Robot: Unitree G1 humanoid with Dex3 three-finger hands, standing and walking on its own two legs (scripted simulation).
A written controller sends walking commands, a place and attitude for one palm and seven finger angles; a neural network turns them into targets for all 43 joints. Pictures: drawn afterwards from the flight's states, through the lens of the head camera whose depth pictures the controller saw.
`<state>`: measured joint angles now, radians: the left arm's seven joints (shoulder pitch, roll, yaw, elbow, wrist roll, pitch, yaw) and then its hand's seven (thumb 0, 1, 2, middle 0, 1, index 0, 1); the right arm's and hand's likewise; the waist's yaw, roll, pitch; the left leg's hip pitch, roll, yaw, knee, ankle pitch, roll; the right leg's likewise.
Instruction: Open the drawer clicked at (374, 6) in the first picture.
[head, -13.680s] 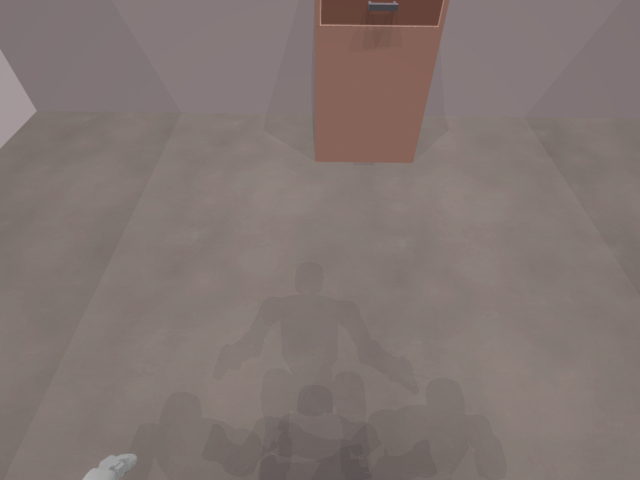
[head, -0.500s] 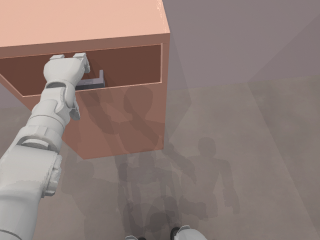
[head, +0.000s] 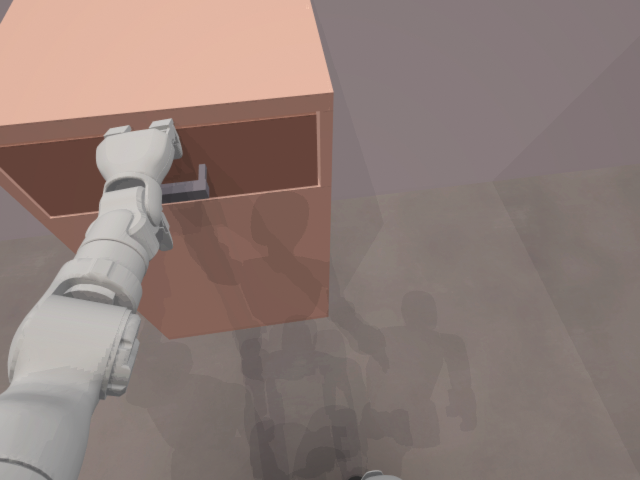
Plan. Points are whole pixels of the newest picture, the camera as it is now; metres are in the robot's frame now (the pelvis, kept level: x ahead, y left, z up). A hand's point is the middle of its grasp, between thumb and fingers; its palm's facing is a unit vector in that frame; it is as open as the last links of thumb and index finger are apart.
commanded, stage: move the hooked fingers above the handle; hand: left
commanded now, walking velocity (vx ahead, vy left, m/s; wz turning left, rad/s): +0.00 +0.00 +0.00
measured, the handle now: (171, 183) +0.56 +0.18 +0.00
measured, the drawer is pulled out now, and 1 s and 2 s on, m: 0.00 0.00 0.00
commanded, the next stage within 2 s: none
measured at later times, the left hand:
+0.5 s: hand (149, 183) +0.51 +0.19 +0.05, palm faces -0.03 -0.04 -1.00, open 13.6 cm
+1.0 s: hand (147, 181) +0.51 +0.19 +0.06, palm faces +0.00 -0.03 -1.00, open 13.6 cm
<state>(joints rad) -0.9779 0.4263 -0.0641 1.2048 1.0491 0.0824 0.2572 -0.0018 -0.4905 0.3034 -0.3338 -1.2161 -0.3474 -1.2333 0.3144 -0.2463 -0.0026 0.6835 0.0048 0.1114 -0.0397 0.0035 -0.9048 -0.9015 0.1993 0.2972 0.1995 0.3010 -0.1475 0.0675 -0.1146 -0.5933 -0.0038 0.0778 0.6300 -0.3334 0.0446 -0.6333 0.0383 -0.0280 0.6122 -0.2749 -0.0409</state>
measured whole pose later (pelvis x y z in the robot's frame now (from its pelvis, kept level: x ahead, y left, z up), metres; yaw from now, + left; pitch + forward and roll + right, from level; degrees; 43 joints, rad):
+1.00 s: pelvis +0.00 +0.01 -0.01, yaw +2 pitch +19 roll -1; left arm -1.00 0.41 -0.11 1.17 1.06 0.02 0.34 0.00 -0.49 0.30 -0.35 -1.23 -0.35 -1.24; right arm 0.36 -0.27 -0.05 0.74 -0.02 0.08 -0.01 0.00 -0.91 -0.90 0.20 0.30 0.20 0.30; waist -0.13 0.06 -0.12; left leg -0.66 -0.02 0.05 0.68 -0.35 0.06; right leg -0.67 0.02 -0.06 0.65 -0.30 -0.03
